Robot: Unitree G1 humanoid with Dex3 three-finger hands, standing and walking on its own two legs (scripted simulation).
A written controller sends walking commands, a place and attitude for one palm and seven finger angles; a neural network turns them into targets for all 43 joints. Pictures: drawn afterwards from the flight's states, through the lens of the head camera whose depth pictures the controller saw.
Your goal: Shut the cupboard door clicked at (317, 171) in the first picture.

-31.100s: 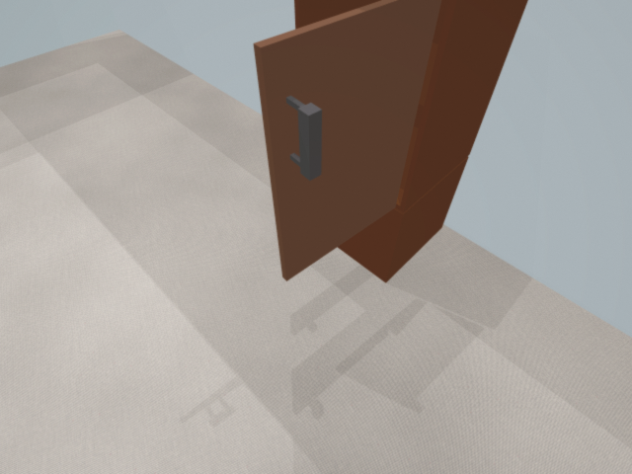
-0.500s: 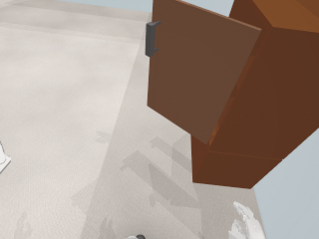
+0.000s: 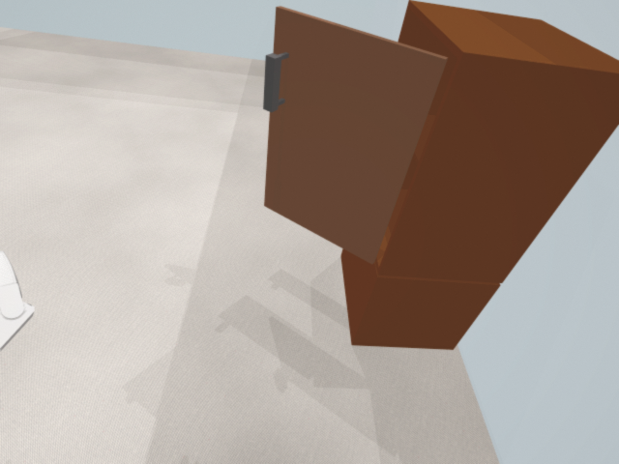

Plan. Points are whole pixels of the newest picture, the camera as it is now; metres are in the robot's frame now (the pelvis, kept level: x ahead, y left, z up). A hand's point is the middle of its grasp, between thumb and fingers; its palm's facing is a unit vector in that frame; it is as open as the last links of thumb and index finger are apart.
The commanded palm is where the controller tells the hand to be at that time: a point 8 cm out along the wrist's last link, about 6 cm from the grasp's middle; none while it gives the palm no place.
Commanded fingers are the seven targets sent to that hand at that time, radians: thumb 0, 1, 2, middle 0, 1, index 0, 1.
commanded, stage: stop stepping back and stand still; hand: left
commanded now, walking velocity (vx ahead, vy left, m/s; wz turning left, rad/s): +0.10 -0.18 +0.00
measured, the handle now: (277, 81) +0.94 +0.18 +0.12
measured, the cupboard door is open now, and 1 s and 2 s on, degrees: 55 55 55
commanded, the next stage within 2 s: let the arm hang, fingers relaxed in 0.80 s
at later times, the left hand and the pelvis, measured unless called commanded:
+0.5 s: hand out of the picture +0.10 +0.30 +0.20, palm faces +0.54 -0.77 -0.34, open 7.4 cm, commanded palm +0.05 +0.32 +0.20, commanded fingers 0.00 0.90 0.90 -0.20 -0.30 -0.20 -0.30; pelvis -0.09 +0.02 +0.03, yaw +0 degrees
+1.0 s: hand (31, 404) +0.15 +0.31 +0.06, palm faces +0.26 -0.84 -0.47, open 7.4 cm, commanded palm none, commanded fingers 0.00 0.90 0.90 -0.20 -0.30 -0.20 -0.30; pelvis -0.07 +0.05 +0.01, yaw +2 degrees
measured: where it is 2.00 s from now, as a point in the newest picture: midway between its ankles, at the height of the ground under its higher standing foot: outside the picture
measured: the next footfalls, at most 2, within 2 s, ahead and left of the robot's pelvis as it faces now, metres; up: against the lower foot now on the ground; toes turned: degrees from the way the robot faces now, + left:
right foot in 0.28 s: -0.03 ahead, -0.06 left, +0.00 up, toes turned +1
left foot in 0.60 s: -0.03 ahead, +0.16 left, +0.00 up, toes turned +3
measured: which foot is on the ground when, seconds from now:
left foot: down 0.00-0.26, up 0.28-0.58, down 0.60-1.00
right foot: down 0.00-0.00, up 0.02-0.26, down 0.28-1.00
